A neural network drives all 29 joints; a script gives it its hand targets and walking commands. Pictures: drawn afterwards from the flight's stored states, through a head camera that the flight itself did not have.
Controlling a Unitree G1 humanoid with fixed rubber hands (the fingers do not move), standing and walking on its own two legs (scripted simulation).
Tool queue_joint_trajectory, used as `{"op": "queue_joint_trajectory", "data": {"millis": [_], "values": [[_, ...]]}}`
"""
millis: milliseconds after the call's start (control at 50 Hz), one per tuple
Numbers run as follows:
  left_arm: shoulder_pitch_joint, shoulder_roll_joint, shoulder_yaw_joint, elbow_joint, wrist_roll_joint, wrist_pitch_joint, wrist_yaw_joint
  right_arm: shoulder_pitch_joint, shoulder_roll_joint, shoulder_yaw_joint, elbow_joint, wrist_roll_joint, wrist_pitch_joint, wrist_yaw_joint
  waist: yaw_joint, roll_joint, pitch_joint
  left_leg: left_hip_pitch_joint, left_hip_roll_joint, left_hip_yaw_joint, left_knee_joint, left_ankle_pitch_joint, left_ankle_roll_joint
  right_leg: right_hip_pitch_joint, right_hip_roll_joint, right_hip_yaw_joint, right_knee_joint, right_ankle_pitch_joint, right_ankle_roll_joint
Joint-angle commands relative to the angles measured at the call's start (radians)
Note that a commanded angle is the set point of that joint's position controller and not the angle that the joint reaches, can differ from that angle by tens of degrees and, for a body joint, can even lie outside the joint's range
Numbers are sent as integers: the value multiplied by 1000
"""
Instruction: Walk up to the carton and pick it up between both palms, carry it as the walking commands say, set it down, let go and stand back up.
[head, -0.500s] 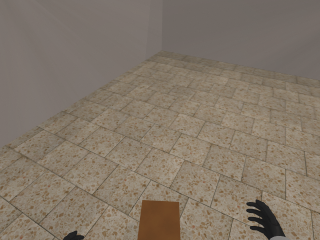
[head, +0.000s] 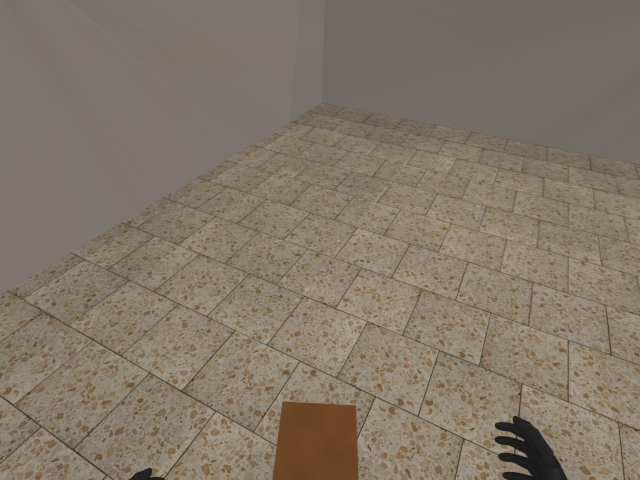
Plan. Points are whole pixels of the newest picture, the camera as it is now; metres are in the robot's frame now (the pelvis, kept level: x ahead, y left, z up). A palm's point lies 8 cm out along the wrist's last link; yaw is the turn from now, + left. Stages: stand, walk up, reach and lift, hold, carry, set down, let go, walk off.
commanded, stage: stand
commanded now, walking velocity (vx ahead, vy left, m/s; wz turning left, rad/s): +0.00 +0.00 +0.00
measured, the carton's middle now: (316, 465) +0.43 +0.03 -0.63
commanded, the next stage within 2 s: none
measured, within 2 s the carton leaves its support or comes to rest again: neither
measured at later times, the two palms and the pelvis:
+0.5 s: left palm out of the picture +0.10 +0.27 -0.09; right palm out of the picture +0.17 -0.26 -0.04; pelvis -0.01 +0.00 +0.00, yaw +0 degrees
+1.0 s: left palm out of the picture +0.07 +0.27 -0.10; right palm out of the picture +0.14 -0.25 -0.06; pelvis -0.02 +0.01 +0.00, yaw +0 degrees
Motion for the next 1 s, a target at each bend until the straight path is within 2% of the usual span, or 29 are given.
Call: {"op": "queue_joint_trajectory", "data": {"millis": [0,40,60,100,120,160,180,220,280,320,340,380,420,440,460,520,560,600,640,660,680,700,720,740,840,860,900,920,980], "values": [[-29,217,66,-81,6,-41,16,-20,-224,-26,-15,-21,-48,-26,-18,-34,58,165,176,-197,-131,185,17,-191,-108,139,-132,227,-25],[-23,227,69,-81,6,-41,19,-16,-237,-27,-9,-22,-47,-26,-15,-38,77,145,185,-224,-162,177,21,-191,-102,132,-112,222,-28],[-22,229,68,-78,5,-42,16,-27,-252,-30,-8,-23,-45,-30,-12,-16,77,150,189,-228,-180,138,15,-190,-95,127,-117,185,-28],[-27,227,68,-76,6,-43,16,-26,-236,-24,-8,-21,-45,-30,-6,-52,116,118,184,-224,-168,124,26,-193,-103,137,-146,174,-30],[-47,225,64,-79,6,-45,12,-39,-243,-29,-11,-18,-45,-32,-16,-54,130,117,190,-230,-183,105,16,-204,-98,143,-141,165,-34],[-27,219,64,-72,4,-48,12,-41,-241,-28,-2,-17,-45,-27,-10,1,91,130,189,-230,-189,99,12,-176,-98,131,-132,180,-35],[-31,222,67,-68,11,-48,12,-50,-241,-27,-4,-15,-48,-26,-5,-21,96,112,189,-237,-194,68,16,-167,-99,129,-133,155,-35],[-22,226,65,-56,6,-53,15,-25,-234,-23,10,-16,-45,-29,-9,-61,126,119,178,-214,-172,130,19,-176,-112,148,-154,214,-38],[-50,234,67,-60,7,-53,17,-36,-240,-27,8,-13,-50,-29,-14,-43,82,148,181,-205,-153,216,13,-160,-111,140,-135,264,-34],[-45,240,69,-57,2,-50,16,-24,-251,-32,7,-13,-52,-30,-26,-61,108,153,181,-209,-150,225,21,-184,-111,152,-144,255,-38],[-54,232,63,-56,5,-50,14,-20,-262,-31,15,-14,-51,-30,-24,-50,98,162,181,-198,-146,216,19,-192,-111,153,-141,243,-38],[-47,228,63,-46,-4,-48,17,-23,-259,-25,22,-18,-55,-28,-21,-18,130,153,192,-233,-189,197,10,-196,-99,138,-126,210,-35],[-32,237,65,-43,0,-48,16,-26,-253,-29,26,-14,-51,-30,-14,-61,147,147,193,-235,-171,180,33,-206,-106,148,-148,207,-39],[-46,219,60,-44,-2,-50,14,-42,-248,-22,24,-14,-53,-29,-12,-30,158,136,187,-217,-161,205,28,-198,-115,156,-160,228,-43],[-50,238,66,-39,1,-50,16,-29,-246,-25,34,-15,-55,-34,-21,-38,136,145,188,-223,-185,195,13,-187,-108,148,-148,217,-47],[-53,225,62,-36,-4,-46,13,-39,-268,-30,34,-13,-56,-30,-15,-32,151,138,190,-226,-203,158,10,-188,-101,142,-149,188,-42],[-56,226,61,-32,-1,-51,17,-36,-254,-23,44,-15,-54,-31,-10,-31,139,137,191,-235,-193,178,21,-174,-105,144,-146,188,-39],[-45,218,56,-22,-2,-47,12,-46,-270,-28,42,-13,-57,-33,-18,-9,129,145,187,-233,-198,116,22,-188,-96,140,-154,154,-44],[-50,228,63,-18,-3,-47,11,-35,-271,-27,55,-16,-55,-33,-12,-49,196,99,186,-231,-209,91,15,-200,-97,146,-155,163,-48],[-56,219,60,-15,2,-43,13,-49,-274,-24,52,-22,-52,-34,-12,-25,216,96,187,-231,-207,77,20,-213,-104,154,-161,166,-52],[-63,239,63,-15,-2,-46,14,-31,-260,-25,54,-11,-52,-29,-23,-35,175,116,183,-228,-211,78,17,-196,-104,146,-158,153,-50],[-41,235,65,-13,-3,-47,10,-33,-267,-22,59,-12,-54,-28,-13,10,150,137,194,-232,-217,55,10,-193,-98,143,-147,131,-49],[-38,238,67,2,-4,-39,14,-22,-256,-24,59,-12,-55,-28,-23,11,166,136,205,-262,-238,37,13,-206,-92,144,-137,135,-52],[-39,225,62,-1,2,-42,15,-50,-268,-23,55,-18,-53,-30,-11,-12,190,115,205,-261,-230,30,23,-204,-93,147,-153,114,-50],[-62,235,57,9,-5,-46,9,-60,-275,-23,63,-11,-56,-32,-20,-20,173,127,180,-218,-209,87,11,-179,-103,152,-174,157,-52],[-61,228,56,10,-2,-47,14,-48,-256,-21,62,-8,-57,-30,-19,-43,165,126,187,-224,-182,123,24,-177,-116,165,-177,178,-54],[-73,233,60,9,-4,-45,11,-49,-268,-21,67,-9,-57,-31,-20,-28,144,152,190,-229,-200,142,22,-171,-106,157,-164,173,-53],[-69,242,64,16,-9,-44,12,-49,-264,-22,71,-7,-57,-32,-17,7,135,156,205,-250,-220,141,13,-166,-99,147,-145,168,-49],[-46,238,59,25,-12,-41,15,-49,-270,-17,82,-9,-52,-35,-7,3,159,145,210,-273,-225,132,24,-165,-95,148,-142,162,-42]]}}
